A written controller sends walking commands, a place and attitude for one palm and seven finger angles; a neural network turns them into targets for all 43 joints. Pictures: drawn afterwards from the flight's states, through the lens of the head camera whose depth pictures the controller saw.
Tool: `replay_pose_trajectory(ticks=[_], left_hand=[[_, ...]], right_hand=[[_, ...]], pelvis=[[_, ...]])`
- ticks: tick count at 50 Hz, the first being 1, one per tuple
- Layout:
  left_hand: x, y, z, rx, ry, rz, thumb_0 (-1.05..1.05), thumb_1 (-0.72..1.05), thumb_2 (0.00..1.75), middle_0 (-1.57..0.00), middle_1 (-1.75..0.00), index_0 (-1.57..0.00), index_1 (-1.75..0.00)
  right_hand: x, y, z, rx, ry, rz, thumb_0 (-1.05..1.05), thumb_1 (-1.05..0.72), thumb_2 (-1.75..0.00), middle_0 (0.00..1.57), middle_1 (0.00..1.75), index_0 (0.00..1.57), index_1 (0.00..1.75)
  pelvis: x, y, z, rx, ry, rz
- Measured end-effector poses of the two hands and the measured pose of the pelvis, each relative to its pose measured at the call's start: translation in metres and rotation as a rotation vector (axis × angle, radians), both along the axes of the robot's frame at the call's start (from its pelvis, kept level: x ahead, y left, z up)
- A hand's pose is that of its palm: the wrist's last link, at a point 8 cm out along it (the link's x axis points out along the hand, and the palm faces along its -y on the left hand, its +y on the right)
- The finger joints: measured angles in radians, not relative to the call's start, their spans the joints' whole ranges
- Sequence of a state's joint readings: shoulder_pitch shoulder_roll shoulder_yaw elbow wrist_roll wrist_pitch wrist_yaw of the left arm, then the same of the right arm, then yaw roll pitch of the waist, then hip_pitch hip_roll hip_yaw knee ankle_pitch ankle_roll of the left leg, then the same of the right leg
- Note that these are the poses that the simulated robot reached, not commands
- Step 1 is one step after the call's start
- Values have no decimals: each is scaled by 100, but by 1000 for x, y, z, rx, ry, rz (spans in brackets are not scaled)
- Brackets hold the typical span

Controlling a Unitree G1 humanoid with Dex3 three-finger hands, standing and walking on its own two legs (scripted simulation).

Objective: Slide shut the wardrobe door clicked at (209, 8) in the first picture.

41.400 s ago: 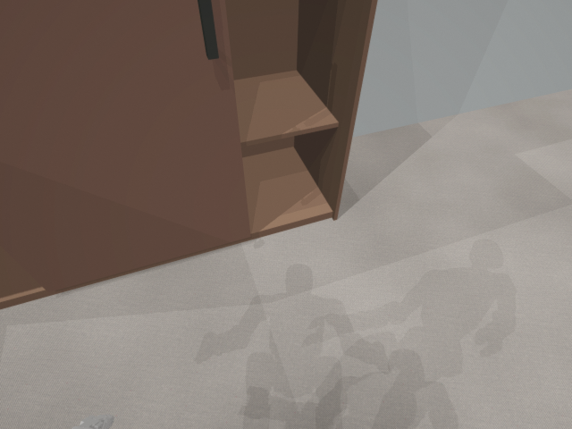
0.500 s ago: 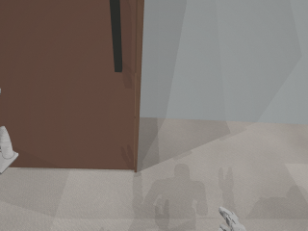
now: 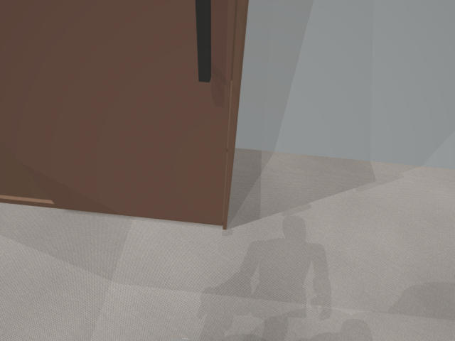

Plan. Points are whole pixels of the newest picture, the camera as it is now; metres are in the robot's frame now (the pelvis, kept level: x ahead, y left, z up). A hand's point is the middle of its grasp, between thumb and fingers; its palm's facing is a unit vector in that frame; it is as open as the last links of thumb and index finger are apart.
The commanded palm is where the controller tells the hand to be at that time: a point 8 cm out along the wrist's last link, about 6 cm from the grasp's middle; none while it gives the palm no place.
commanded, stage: let the arm hang, fingers relaxed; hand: left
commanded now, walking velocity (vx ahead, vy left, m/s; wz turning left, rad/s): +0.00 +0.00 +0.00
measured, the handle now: (205, 3) +0.67 +0.08 +0.26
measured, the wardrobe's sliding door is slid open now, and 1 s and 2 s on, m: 0.00 0.00 0.00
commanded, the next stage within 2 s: look to check the result in 0.74 s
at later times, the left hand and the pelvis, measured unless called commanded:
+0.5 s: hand out of the picture +0.07 +0.21 -0.15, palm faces -0.01 -0.97 -0.23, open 7.4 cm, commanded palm none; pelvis +0.02 +0.01 +0.02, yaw -1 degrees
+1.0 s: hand out of the picture +0.07 +0.21 -0.15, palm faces -0.01 -0.97 -0.25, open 7.4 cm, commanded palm none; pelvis +0.04 +0.00 +0.02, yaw -1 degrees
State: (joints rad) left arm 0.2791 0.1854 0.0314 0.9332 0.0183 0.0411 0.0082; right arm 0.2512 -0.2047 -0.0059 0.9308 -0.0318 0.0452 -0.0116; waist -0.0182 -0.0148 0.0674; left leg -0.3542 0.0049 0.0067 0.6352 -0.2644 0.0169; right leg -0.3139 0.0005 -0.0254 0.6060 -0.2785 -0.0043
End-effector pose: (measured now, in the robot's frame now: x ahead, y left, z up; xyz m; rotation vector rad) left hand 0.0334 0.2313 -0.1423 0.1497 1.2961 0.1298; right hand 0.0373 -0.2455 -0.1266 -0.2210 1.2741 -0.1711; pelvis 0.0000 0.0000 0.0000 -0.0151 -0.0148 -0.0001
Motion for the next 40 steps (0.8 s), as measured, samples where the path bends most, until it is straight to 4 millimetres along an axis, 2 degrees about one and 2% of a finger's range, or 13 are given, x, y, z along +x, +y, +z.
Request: replay_pose_trajectory(ticks=[3, 5, 8, 11, 16, 28, 33, 40], left_hand=[[-23, 9, 3, 14, 88, 13, -3, 99, 89, -21, -30, -21, -30], [-32, 15, 7, 25, 128, 21, -2, 97, 89, -20, -30, -21, -30], [-36, 24, 13, 45, 157, 30, -1, 95, 89, -20, -30, -21, -30], [-33, 30, 18, 63, 157, 32, 0, 93, 89, -20, -30, -20, -30], [-14, 34, 21, 75, 120, 20, 0, 92, 90, -20, -30, -20, -30], [38, 18, 21, 39, 0, -22, 0, 91, 90, -20, -30, -20, -30], [45, 13, 21, 29, -6, -26, 0, 91, 90, -20, -30, -20, -30], [40, 15, 21, 37, 27, -17, 0, 91, 90, -20, -30, -20, -30]], right_hand=[[-25, 5, 1, 9, 89, -27, 1, -90, -90, 20, 30, 20, 30], [-38, 9, 1, 17, 135, -38, 1, -90, -90, 19, 30, 20, 30], [-51, 16, 1, 33, 183, -46, 1, -90, -90, 19, 30, 20, 30], [-55, 22, 0, 47, 202, -50, 1, -90, -90, 20, 30, 20, 30], [-43, 26, -2, 59, 178, -50, 1, -90, -90, 20, 30, 20, 30], [13, 22, 1, 50, 40, -24, 1, -90, -90, 20, 30, 20, 30], [25, 19, 3, 42, 24, -17, 1, -90, -90, 20, 30, 20, 30], [27, 13, 4, 34, 44, -15, 1, -90, -90, 20, 30, 20, 30]], pelvis=[[3, 2, 6, -2, -2, 1], [4, 4, 10, -2, 0, -1], [6, 6, 13, -1, 4, -1], [7, 8, 15, 3, 5, -1], [10, 10, 17, 8, 0, -3], [18, 11, 19, 13, -6, -12], [23, 10, 19, 14, -6, -13], [29, 8, 20, 14, -6, -13]])
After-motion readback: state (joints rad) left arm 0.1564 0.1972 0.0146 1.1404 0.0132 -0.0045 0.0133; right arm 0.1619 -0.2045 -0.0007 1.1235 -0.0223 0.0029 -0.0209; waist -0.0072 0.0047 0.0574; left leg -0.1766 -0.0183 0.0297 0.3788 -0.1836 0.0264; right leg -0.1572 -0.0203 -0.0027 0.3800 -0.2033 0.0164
